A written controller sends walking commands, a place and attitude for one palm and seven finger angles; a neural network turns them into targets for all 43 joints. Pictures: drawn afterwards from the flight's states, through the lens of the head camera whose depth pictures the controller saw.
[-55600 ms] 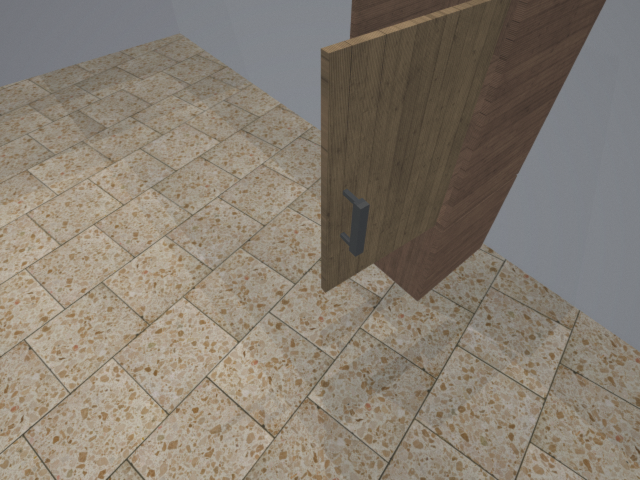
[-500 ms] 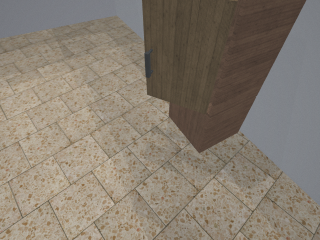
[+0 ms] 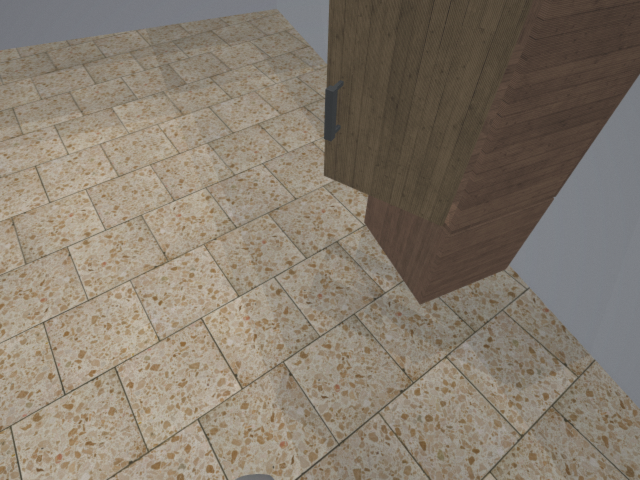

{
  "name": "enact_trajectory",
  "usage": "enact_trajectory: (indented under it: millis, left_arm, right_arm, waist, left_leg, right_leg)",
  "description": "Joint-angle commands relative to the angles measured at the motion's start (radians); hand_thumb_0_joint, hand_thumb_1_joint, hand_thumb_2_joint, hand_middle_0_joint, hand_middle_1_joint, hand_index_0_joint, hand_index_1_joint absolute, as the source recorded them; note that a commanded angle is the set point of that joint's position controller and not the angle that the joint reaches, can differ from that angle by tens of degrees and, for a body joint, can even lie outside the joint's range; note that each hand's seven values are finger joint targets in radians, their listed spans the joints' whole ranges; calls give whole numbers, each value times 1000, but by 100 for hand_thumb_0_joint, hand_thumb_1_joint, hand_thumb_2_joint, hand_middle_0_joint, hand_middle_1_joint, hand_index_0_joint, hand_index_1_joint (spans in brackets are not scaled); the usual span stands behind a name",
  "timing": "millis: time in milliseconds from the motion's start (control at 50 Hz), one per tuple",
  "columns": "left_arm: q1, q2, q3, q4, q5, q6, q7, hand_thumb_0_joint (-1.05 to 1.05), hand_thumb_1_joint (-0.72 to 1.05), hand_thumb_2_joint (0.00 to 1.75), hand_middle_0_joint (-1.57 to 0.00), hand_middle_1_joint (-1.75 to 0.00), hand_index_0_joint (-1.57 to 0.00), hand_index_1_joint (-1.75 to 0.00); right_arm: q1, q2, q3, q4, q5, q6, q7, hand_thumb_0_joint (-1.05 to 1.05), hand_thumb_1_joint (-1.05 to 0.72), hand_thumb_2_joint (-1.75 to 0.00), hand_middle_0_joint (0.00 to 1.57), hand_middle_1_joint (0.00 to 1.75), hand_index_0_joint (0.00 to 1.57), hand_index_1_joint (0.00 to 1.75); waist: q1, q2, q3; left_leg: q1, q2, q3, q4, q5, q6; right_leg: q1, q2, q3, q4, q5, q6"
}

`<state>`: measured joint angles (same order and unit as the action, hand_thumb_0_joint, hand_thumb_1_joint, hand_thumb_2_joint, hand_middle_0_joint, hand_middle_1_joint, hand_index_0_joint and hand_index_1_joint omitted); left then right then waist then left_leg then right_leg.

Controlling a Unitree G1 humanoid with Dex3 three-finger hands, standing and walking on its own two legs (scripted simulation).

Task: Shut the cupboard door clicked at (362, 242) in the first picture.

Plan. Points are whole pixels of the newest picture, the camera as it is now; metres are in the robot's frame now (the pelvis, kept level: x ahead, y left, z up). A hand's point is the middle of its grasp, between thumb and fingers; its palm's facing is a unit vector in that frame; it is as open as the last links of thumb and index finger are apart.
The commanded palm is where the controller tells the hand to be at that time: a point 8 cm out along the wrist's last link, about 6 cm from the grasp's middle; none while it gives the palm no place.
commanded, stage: walk to a spot facing it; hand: left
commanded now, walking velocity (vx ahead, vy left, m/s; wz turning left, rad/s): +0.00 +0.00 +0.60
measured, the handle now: (334, 110) +0.95 +0.00 -0.08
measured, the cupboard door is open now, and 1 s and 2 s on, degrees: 34 34 34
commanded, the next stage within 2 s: turn to face it in 1.62 s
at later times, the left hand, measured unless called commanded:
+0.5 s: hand out of the picture +0.06 +0.22 -0.14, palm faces +0.28 -0.90 -0.32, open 7.3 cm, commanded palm none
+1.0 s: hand out of the picture -0.03 +0.21 -0.15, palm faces +0.58 -0.77 -0.27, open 7.4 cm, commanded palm none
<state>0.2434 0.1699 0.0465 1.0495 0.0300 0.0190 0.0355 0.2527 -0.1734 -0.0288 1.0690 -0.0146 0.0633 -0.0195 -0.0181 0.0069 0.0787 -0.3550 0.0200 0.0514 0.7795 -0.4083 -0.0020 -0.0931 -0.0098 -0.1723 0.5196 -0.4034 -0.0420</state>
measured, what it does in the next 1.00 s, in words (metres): steps on the spot, turning left: right foot, then left foot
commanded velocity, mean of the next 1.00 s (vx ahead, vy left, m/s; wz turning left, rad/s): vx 0.07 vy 0.00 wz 0.60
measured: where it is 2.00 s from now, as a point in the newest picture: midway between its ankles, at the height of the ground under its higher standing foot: (248, 474)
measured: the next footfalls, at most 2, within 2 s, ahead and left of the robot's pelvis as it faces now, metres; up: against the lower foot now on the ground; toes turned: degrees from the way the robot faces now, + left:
right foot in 0.44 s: +0.08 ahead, -0.14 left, +0.00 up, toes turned +16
left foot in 0.76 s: -0.01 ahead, +0.11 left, +0.00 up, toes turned +33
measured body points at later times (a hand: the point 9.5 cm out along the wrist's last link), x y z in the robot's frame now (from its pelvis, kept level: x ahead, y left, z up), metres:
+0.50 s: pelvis +0.01 -0.02 +0.00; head +0.07 -0.03 +0.44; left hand +0.04 +0.26 -0.12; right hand +0.15 -0.26 -0.16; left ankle +0.01 +0.11 -0.70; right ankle +0.04 -0.15 -0.73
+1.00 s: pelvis +0.05 -0.01 +0.00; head +0.08 +0.02 +0.45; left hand -0.06 +0.25 -0.13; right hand +0.26 -0.17 -0.14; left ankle -0.04 +0.09 -0.73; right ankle +0.14 -0.11 -0.70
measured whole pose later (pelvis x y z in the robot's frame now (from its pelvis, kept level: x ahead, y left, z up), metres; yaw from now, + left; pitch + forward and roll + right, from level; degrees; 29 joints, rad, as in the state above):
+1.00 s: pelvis +0.05 -0.01 +0.00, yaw +37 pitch +1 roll +0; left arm 0.21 0.25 0.07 0.89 0.03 0.05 -0.02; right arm 0.20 -0.22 -0.04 0.89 -0.03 0.03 0.01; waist -0.01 0.01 0.08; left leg -0.26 0.00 -0.06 0.54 -0.31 0.00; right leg -0.43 -0.07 -0.05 0.84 -0.44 0.06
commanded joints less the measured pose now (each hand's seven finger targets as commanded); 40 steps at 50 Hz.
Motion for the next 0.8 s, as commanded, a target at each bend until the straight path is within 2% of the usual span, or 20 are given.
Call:
enact_trajectory:
  millis: [0, 40, 60, 80, 100, 160, 240, 320, 380, 400, 420, 440, 500, 620, 680, 700, 720, 740, 760, 780]
  left_arm:
    - [21, 213, 56, -84, 7, -11, 15, 0, 90, 90, -20, -30, -20, -30]
    - [13, 218, 59, -105, -5, -11, 10, 0, 90, 90, -20, -30, -20, -30]
    - [26, 203, 58, -119, -13, -6, 5, 0, 90, 90, -20, -30, -20, -30]
    - [34, 141, 46, -153, -21, -2, 2, 0, 90, 90, -20, -30, -20, -30]
    - [-27, 141, 40, -192, -11, 5, 5, 0, 90, 90, -20, -30, -20, -30]
    - [-94, 138, 52, -199, -6, 13, -6, 0, 90, 90, -20, -30, -20, -30]
    - [-65, 120, 46, -204, -8, 8, -15, 0, 90, 90, -20, -30, -20, -30]
    - [-49, 121, 39, -228, -10, 8, -14, 0, 90, 90, -20, -30, -20, -30]
    - [65, 161, 49, -215, -10, -4, -9, 0, 90, 90, -20, -30, -20, -30]
    - [87, 223, 61, -220, 1, -13, -3, 0, 90, 90, -20, -30, -20, -30]
    - [56, 308, 76, -238, 13, -17, 2, 0, 90, 90, -20, -30, -20, -30]
    - [-8, 299, 58, -256, 3, -11, 2, 0, 90, 90, -20, -30, -20, -30]
    - [-123, 208, 45, -279, 2, -18, 8, 0, 90, 90, -20, -30, -20, -30]
    - [43, 259, 65, -232, 5, -21, 7, 0, 90, 90, -20, -30, -20, -30]
    - [43, 270, 72, -222, 1, -18, 1, 0, 90, 90, -20, -30, -20, -30]
    - [40, 271, 72, -229, -8, -16, -2, 0, 90, 90, -20, -30, -20, -30]
    - [55, 226, 69, -249, -15, -11, -8, 0, 90, 90, -20, -30, -20, -30]
    - [11, 159, 37, -295, -15, -11, -13, 0, 90, 90, -20, -30, -20, -30]
    - [-73, 175, 37, -314, -5, 2, -5, 0, 90, 90, -20, -30, -20, -30]
    - [-100, 160, 40, -310, -9, -1, -3, 0, 90, 90, -20, -30, -20, -30]
  right_arm:
    - [-45, -80, -31, -129, -1, -16, 12, 0, -90, -90, 20, 30, 20, 30]
    - [39, -91, -34, -126, -10, -21, 18, 0, -90, -90, 20, 30, 20, 30]
    - [106, -140, -46, -118, -15, -28, 20, 0, -90, -90, 20, 30, 20, 30]
    - [153, -235, -69, -121, -20, -34, 17, 0, -90, -90, 20, 30, 20, 30]
    - [175, -265, -76, -114, -18, -30, 9, 0, -90, -90, 20, 30, 20, 30]
    - [39, -233, -65, -165, -24, -39, -3, 0, -90, -90, 20, 30, 20, 30]
    - [5, -241, -71, -185, -23, -45, -3, 0, -90, -90, 20, 30, 20, 30]
    - [-21, -255, -83, -202, -23, -33, 5, 0, -90, -90, 20, 30, 20, 30]
    - [-84, -240, -88, -234, -11, -23, 13, 0, -90, -90, 20, 30, 20, 30]
    - [-80, -185, -86, -245, -1, -20, 20, 0, -90, -90, 20, 30, 20, 30]
    - [-78, -128, -80, -267, -2, -22, 25, 0, -90, -90, 20, 30, 20, 30]
    - [-76, -164, -86, -267, -18, -16, 32, 0, -90, -90, 20, 30, 20, 30]
    - [-61, -152, -82, -249, -13, -3, 42, 0, -90, -90, 20, 30, 20, 30]
    - [-163, -112, -49, -280, -1, -15, 53, 0, -90, -90, 20, 30, 20, 30]
    - [-113, -136, -50, -276, 0, -26, 51, 0, -90, -90, 20, 30, 20, 30]
    - [-52, -166, -57, -259, -3, -32, 50, 0, -90, -90, 20, 30, 20, 30]
    - [11, -261, -80, -248, -13, -43, 46, 0, -90, -90, 20, 30, 20, 30]
    - [85, -356, -104, -231, -10, -41, 36, 0, -90, -90, 20, 30, 20, 30]
    - [135, -334, -97, -200, -9, -36, 24, 0, -90, -90, 20, 30, 20, 30]
    - [110, -315, -92, -208, -14, -41, 10, 0, -90, -90, 20, 30, 20, 30]
  waist:
    - [11, -105, 34]
    - [-27, -88, -36]
    - [-53, 52, -83]
    - [-58, 342, -104]
    - [-75, 236, -130]
    - [-28, 135, -49]
    - [-11, 75, -124]
    - [-4, 132, -144]
    - [58, 109, -160]
    - [67, -52, -156]
    - [67, -299, -100]
    - [38, -187, -73]
    - [-31, -192, -23]
    - [54, -205, -110]
    - [32, -203, -145]
    - [-5, -146, -176]
    - [-36, 87, -243]
    - [-75, 339, -251]
    - [-103, 216, -237]
    - [-88, 245, -228]
  left_leg:
    - [-107, 50, 7, 40, -74, -13]
    - [68, 15, 55, -154, 153, 0]
    - [205, 81, -72, -268, 445, 50]
    - [281, 308, -420, -363, 774, 185]
    - [202, 380, -530, -457, 568, 248]
    - [40, 283, -475, -515, 138, 190]
    - [115, 218, -396, -469, 261, 185]
    - [100, 178, -395, -440, 320, 168]
    - [-48, 92, -355, -338, 261, 100]
    - [-179, -7, -267, -195, 97, 33]
    - [-302, -128, -96, 90, -128, -38]
    - [-247, -71, -127, 315, -167, -26]
    - [-259, 5, -101, 482, -38, -44]
    - [-142, -15, 30, 62, -52, -48]
    - [-7, -28, 58, -189, 64, -28]
    - [142, -23, 44, -304, 214, -14]
    - [368, 167, -190, -349, 577, 65]
    - [477, 400, -465, -345, 1051, 226]
    - [423, 380, -420, -342, 905, 252]
    - [413, 335, -414, -341, 769, 239]
  right_leg:
    - [3, -364, 121, -46, 768, -136]
    - [-53, -304, 35, 109, 733, -56]
    - [-182, -236, -9, 269, 541, 13]
    - [-361, -91, -27, 500, -65, 87]
    - [-370, -54, 110, 623, -287, 69]
    - [-433, -86, 202, 658, -79, 69]
    - [-383, -50, 178, 465, -49, 86]
    - [-287, -7, 155, 279, -36, 87]
    - [-35, 9, 141, -45, 141, 82]
    - [62, -143, 287, -208, 73, 39]
    - [14, -419, 576, -301, 51, -80]
    - [-145, -466, 519, -284, 80, -133]
    - [-171, -335, 297, -177, 358, -110]
    - [68, -321, 144, -29, 804, -75]
    - [70, -314, 92, 75, 796, -32]
    - [-16, -301, 56, 174, 738, 7]
    - [-247, -218, -2, 366, 426, 76]
    - [-486, -102, 31, 556, -277, 123]
    - [-500, -107, 137, 620, -262, 106]
    - [-543, -109, 155, 639, -216, 108]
